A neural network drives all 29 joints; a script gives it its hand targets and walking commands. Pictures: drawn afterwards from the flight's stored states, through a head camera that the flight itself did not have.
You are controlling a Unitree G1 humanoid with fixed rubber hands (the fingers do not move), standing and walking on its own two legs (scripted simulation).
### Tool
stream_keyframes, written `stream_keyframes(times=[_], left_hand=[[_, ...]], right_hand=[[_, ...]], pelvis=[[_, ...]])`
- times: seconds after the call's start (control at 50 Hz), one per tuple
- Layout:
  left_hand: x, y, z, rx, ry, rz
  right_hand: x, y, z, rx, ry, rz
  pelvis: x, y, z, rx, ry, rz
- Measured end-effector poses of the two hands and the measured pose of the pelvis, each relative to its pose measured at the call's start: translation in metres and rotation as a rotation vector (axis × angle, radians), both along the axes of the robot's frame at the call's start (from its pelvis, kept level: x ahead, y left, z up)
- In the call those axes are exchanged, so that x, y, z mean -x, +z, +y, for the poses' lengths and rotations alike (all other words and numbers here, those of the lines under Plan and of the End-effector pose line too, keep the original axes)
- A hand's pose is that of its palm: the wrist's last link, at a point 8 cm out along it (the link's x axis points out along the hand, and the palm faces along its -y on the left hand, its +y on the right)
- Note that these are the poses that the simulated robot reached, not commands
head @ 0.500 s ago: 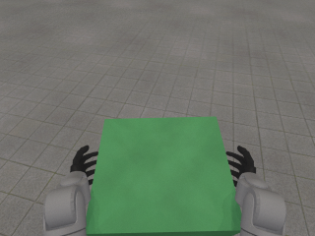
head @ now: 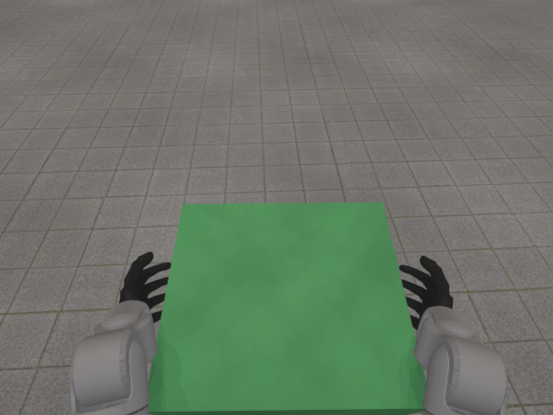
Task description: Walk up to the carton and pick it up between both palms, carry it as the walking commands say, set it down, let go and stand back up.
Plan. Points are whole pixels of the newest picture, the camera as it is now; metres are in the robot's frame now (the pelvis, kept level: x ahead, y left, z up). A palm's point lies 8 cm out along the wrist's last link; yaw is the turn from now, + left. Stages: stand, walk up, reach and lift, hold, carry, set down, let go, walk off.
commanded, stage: carry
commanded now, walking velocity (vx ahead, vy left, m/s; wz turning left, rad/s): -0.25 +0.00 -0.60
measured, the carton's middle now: (283, 310) +0.27 +0.00 +0.00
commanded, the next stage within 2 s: none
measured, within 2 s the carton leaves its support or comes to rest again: neither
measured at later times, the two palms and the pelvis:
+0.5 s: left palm out of the picture +0.10 +0.05 +0.08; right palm out of the picture -0.01 -0.30 +0.07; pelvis -0.19 -0.05 +0.00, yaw -20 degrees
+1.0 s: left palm out of the picture -0.05 +0.00 +0.09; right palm out of the picture -0.24 -0.33 +0.09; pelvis -0.35 -0.05 +0.01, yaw -32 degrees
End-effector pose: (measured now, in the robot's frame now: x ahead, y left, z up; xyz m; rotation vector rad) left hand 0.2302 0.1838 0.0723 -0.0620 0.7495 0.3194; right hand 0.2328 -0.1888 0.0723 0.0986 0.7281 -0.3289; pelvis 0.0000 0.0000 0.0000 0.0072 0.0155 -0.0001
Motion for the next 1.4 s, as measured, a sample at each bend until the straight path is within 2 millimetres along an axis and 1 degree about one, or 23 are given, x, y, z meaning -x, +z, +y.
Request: stream_keyframes(times=[0.06,0.1,0.16,0.2,0.28,0.34,0.4,0.46,0.5,0.54,0.6,0.66,0.7,0.74,0.78,0.82,0.88,0.94,0.98,1.08,1.16,1.28,1.4], left_hand=[[0.015,-0.010,-0.020,0.016,-0.058,0.040],[0.024,-0.013,-0.031,0.027,-0.091,0.044],[0.038,-0.015,-0.043,0.047,-0.131,0.023],[0.050,-0.016,-0.049,0.079,-0.132,0.017],[0.076,-0.005,-0.064,0.088,-0.170,0.002],[0.091,0.005,-0.076,0.079,-0.190,-0.030],[0.105,0.013,-0.092,0.052,-0.211,-0.062],[0.119,0.010,-0.116,0.028,-0.250,-0.074],[0.131,0.003,-0.133,0.008,-0.302,-0.039],[0.145,-0.004,-0.147,-0.002,-0.356,0.004],[0.166,-0.014,-0.164,0.007,-0.428,0.042],[0.184,-0.020,-0.176,0.031,-0.488,0.042],[0.195,-0.022,-0.180,0.051,-0.516,0.029],[0.208,-0.023,-0.181,0.066,-0.521,0.036],[0.222,-0.017,-0.181,0.069,-0.535,0.041],[0.235,-0.009,-0.179,0.061,-0.532,0.030],[0.250,0.004,-0.178,0.053,-0.516,-0.009],[0.266,0.015,-0.182,0.034,-0.498,-0.064],[0.278,0.020,-0.186,0.022,-0.513,-0.071],[0.308,0.019,-0.193,0.018,-0.539,-0.038],[0.323,0.015,-0.193,0.039,-0.547,-0.029],[0.340,0.014,-0.187,0.059,-0.537,-0.014],[0.347,0.015,-0.180,0.059,-0.536,-0.005]], right_hand=[[0.037,-0.004,-0.019,-0.010,-0.055,0.037],[0.060,-0.003,-0.029,-0.001,-0.090,0.040],[0.089,0.003,-0.039,0.025,-0.128,0.019],[0.107,0.012,-0.044,0.059,-0.133,0.015],[0.144,0.025,-0.057,0.072,-0.167,-0.001],[0.167,0.031,-0.068,0.069,-0.185,-0.033],[0.190,0.026,-0.082,0.056,-0.202,-0.064],[0.218,0.012,-0.103,0.042,-0.243,-0.071],[0.245,0.002,-0.116,0.028,-0.300,-0.036],[0.276,-0.005,-0.125,0.012,-0.360,0.005],[0.322,-0.009,-0.131,-0.004,-0.427,0.039],[0.361,-0.006,-0.132,0.009,-0.483,0.036],[0.382,-0.002,-0.131,0.033,-0.511,0.026],[0.400,0.005,-0.128,0.056,-0.520,0.034],[0.417,0.011,-0.126,0.055,-0.532,0.038],[0.430,0.016,-0.124,0.051,-0.532,0.031],[0.444,0.021,-0.125,0.047,-0.517,-0.004],[0.455,0.021,-0.131,0.042,-0.496,-0.053],[0.466,0.018,-0.136,0.030,-0.505,-0.060],[0.501,0.021,-0.140,0.010,-0.536,-0.037],[0.520,0.024,-0.137,0.017,-0.543,-0.034],[0.536,0.030,-0.132,0.038,-0.534,-0.017],[0.542,0.033,-0.126,0.041,-0.531,-0.008]], pelvis=[[0.023,0.002,-0.007,-0.001,-0.029,0.009],[0.038,0.002,-0.011,0.002,-0.049,0.024],[0.061,0.002,-0.013,0.007,-0.092,0.048],[0.078,0.006,-0.018,-0.024,-0.122,0.044],[0.105,0.014,-0.025,0.005,-0.183,0.033],[0.125,0.014,-0.032,0.019,-0.229,0.028],[0.145,0.007,-0.041,0.021,-0.285,0.030],[0.169,-0.004,-0.052,0.022,-0.332,0.030],[0.186,-0.004,-0.053,0.018,-0.356,0.028],[0.203,-0.002,-0.052,0.009,-0.369,0.023],[0.228,0.000,-0.050,-0.005,-0.396,0.022],[0.250,-0.001,-0.046,-0.005,-0.423,0.035],[0.264,-0.002,-0.042,-0.003,-0.435,0.044],[0.278,0.003,-0.040,-0.027,-0.457,0.035],[0.288,0.009,-0.039,-0.012,-0.475,0.043],[0.298,0.013,-0.040,0.000,-0.499,0.042],[0.312,0.013,-0.043,0.010,-0.524,0.044],[0.329,0.007,-0.050,0.007,-0.547,0.040],[0.340,0.008,-0.052,0.027,-0.555,0.036],[0.362,0.011,-0.055,0.015,-0.537,0.013],[0.377,0.010,-0.054,0.017,-0.524,0.006],[0.394,0.013,-0.050,0.007,-0.531,0.001],[0.406,0.015,-0.041,0.000,-0.539,0.002]])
